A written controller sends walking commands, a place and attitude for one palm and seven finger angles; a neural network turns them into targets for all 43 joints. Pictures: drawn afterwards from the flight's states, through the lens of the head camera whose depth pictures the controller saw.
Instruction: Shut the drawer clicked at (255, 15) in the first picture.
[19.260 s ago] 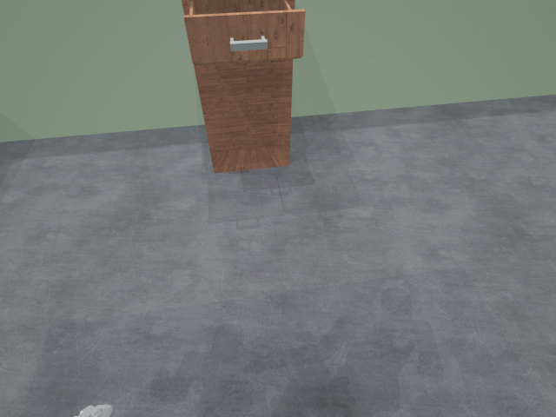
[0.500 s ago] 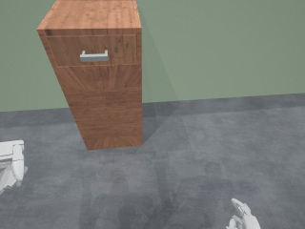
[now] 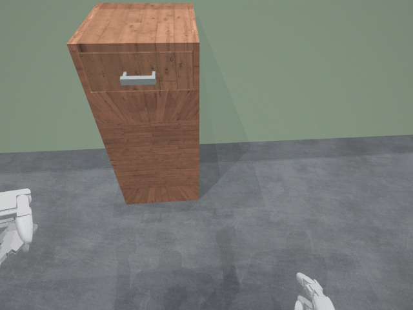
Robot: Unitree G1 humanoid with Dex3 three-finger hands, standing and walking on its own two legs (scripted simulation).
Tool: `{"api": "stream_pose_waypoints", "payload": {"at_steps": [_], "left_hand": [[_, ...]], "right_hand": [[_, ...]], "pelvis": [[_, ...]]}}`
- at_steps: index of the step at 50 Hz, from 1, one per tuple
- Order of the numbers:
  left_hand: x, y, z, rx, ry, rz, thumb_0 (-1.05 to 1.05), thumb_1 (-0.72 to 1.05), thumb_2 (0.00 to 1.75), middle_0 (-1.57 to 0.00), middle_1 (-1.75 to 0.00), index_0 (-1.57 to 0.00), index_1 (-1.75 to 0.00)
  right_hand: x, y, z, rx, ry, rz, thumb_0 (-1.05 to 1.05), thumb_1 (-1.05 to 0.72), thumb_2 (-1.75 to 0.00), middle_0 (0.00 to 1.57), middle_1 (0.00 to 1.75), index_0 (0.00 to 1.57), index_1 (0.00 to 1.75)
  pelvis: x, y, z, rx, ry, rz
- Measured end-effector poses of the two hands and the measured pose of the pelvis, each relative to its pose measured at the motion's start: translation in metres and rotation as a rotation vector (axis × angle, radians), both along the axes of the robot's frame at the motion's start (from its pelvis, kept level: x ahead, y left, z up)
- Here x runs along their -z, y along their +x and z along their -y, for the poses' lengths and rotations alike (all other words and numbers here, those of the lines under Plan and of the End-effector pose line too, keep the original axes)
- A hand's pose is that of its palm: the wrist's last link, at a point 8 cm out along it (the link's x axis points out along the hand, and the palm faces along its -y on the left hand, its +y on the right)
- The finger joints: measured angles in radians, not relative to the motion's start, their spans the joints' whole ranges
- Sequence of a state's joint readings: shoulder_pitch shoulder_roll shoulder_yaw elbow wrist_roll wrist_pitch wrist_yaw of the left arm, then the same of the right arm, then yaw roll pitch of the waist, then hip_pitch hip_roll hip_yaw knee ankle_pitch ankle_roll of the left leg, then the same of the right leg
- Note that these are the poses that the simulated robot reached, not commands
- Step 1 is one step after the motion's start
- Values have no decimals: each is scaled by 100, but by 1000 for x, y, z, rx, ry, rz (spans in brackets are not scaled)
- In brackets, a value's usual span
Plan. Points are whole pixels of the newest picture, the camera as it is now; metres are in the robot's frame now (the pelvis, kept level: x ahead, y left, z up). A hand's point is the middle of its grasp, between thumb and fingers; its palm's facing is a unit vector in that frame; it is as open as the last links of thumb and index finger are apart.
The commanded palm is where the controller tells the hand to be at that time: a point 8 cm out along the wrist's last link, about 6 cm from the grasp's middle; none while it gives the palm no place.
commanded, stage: let the arm hang, fingers relaxed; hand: left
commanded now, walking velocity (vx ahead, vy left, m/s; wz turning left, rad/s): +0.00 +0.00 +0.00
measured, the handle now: (138, 77) +0.82 +0.27 +0.05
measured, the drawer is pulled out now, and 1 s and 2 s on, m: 0.00 0.00 0.00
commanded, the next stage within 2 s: look to check the result in 1.14 s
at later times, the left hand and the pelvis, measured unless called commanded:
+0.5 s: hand out of the picture +0.00 +0.22 -0.17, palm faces +0.08 -0.97 -0.23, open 4.1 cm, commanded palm none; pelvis +0.01 +0.02 +0.01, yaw +3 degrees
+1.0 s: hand out of the picture -0.04 +0.18 -0.17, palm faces +0.07 -0.99 -0.15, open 7.3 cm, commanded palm none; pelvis -0.01 +0.04 +0.01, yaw +2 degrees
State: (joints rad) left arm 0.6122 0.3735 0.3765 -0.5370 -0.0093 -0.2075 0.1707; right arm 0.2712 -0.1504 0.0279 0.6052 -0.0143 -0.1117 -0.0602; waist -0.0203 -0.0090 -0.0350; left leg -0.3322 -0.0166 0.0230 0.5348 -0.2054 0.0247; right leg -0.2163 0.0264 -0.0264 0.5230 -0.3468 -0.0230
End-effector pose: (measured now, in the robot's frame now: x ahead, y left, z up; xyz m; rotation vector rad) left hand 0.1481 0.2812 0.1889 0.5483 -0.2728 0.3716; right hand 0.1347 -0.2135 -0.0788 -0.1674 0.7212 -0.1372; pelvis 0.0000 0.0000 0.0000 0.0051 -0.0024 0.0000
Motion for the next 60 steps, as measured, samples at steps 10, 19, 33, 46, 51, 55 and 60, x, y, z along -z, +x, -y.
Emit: {"api": "stream_pose_waypoints", "payload": {"at_steps": [10,19,33,46,51,55,60], "left_hand": [[219,19,2,-108,-374,-818,0,91,90,-132,-152,-133,-152],[328,-98,19,-260,-605,-1395,1,91,90,-103,-129,-103,-121],[320,-189,20,-342,-640,-1638,1,91,90,-49,-63,-49,-62],[328,-195,44,-278,-685,-1630,0,91,90,-22,-33,-23,-33],[328,-199,49,-277,-690,-1634,0,91,90,-21,-31,-21,-31],[327,-203,50,-287,-689,-1639,0,91,90,-20,-30,-20,-30],[326,-208,51,-302,-684,-1648,0,91,90,-20,-30,-20,-30]], "right_hand": [[47,-3,20,-53,-9,-267,1,-91,-89,20,30,20,30],[39,-60,17,20,-86,-509,1,-91,-89,19,30,20,30],[60,-131,-34,41,40,-687,1,-92,-89,20,30,20,30],[63,-176,-53,86,85,-735,0,-91,-89,20,30,20,30],[62,-189,-52,102,88,-759,0,-91,-89,20,30,20,30],[62,-196,-49,109,88,-771,0,-91,-89,20,30,20,30],[62,-197,-45,111,90,-774,0,-91,-89,19,30,20,30]], "pelvis": [[9,13,-8,-68,-9,-12],[-2,18,-14,-55,-12,17],[-10,6,-35,-37,-11,39],[-10,-10,-39,-27,-6,42],[-10,-13,-37,-27,-5,36],[-10,-15,-35,-28,-6,34],[-9,-16,-32,-29,-6,34]]}}
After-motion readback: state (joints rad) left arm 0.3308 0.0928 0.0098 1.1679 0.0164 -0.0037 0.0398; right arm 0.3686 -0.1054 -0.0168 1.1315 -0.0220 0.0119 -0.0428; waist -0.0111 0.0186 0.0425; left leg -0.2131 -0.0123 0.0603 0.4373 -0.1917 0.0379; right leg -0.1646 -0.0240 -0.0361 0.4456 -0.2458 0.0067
